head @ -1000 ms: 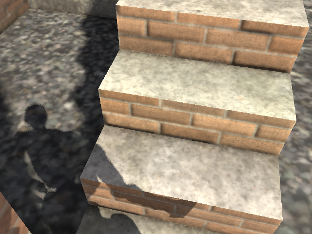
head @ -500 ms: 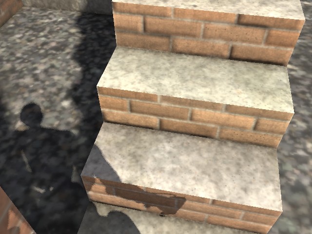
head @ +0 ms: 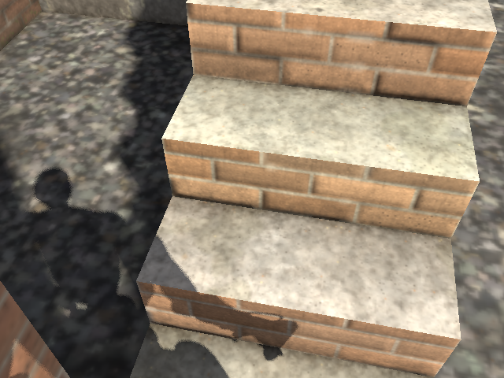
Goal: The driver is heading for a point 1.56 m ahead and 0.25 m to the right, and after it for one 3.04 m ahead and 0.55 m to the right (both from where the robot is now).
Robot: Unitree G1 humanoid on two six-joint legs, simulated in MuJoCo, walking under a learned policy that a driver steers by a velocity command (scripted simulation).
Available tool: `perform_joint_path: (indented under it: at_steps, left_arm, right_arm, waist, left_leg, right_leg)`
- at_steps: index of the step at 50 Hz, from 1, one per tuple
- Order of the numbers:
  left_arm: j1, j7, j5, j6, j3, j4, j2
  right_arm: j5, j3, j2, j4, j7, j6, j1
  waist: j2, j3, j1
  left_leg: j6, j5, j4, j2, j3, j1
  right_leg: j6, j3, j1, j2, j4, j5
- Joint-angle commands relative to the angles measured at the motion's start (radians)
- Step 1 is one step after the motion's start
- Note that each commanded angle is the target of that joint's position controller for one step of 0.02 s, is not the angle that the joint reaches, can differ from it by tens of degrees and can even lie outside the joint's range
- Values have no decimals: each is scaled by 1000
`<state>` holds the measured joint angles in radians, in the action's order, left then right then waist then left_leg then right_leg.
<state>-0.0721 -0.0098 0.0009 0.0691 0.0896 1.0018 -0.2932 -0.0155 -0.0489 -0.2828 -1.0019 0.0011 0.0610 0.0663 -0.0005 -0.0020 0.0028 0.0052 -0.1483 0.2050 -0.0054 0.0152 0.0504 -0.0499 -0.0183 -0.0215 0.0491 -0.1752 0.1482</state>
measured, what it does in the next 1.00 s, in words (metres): stands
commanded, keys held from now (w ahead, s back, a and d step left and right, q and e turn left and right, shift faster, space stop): w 1.00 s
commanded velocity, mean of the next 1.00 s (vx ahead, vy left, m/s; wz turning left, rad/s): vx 0.50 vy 0.00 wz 0.00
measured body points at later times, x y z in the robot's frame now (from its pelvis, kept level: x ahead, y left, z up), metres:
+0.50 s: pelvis +0.00 +0.00 +0.00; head +0.00 +0.00 +0.45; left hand +0.13 +0.26 -0.12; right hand +0.15 -0.26 -0.12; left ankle -0.02 +0.12 -0.75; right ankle -0.03 -0.09 -0.75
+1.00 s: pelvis +0.00 +0.00 +0.00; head +0.00 +0.00 +0.45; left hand +0.14 +0.26 -0.12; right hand +0.15 -0.26 -0.12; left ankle -0.02 +0.12 -0.75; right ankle -0.03 -0.09 -0.75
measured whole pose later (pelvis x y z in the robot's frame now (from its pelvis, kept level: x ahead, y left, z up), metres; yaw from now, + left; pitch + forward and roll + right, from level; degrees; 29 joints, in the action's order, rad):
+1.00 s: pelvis +0.00 +0.00 +0.00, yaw +0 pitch +0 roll +0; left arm -0.07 -0.01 0.00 0.07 0.09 1.01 -0.30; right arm -0.01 -0.05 -0.30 -1.01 0.00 0.06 0.05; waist 0.00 0.00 0.00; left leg 0.01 -0.15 0.21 0.00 0.01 0.05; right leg -0.04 -0.01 -0.02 0.05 -0.17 0.15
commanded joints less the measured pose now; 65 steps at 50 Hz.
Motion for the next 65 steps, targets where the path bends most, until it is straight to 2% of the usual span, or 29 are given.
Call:
perform_joint_path:
  at_steps: [1, 65]
  left_arm:
    - [57, 3, -1, 12, -23, -51, -125]
    - [58, 4, -1, 8, -28, -45, -130]
  right_arm:
    - [1, 21, -127, 52, -3, 13, -60]
    - [3, 20, -139, 48, -8, 11, -77]
  waist:
    - [-2, -59, 0]
    - [0, -65, 0]
  left_leg:
    - [-7, 197, -6, -128, -94, -4]
    - [-5, 218, 2, -125, -101, -13]
  right_leg:
    - [16, 115, 17, -170, 2, -236]
    - [21, 115, 26, -171, -2, -266]
Keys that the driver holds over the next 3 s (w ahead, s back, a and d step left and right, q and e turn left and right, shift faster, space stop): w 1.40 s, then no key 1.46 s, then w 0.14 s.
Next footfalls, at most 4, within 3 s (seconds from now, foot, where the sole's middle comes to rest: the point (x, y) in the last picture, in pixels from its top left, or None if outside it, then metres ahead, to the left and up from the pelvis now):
none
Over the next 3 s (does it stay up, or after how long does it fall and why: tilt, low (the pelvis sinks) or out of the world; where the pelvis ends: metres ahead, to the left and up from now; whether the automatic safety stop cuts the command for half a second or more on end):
stays up -0.01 -0.02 0.00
